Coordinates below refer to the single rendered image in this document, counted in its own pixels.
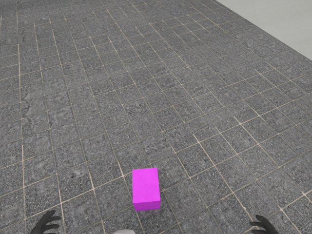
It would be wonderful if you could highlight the carton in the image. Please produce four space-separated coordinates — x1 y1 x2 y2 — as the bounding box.
132 168 160 211

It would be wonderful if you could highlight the right robot hand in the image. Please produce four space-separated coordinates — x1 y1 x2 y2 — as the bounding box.
250 215 279 234

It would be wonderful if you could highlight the left robot hand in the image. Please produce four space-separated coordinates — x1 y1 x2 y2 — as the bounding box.
30 210 61 234

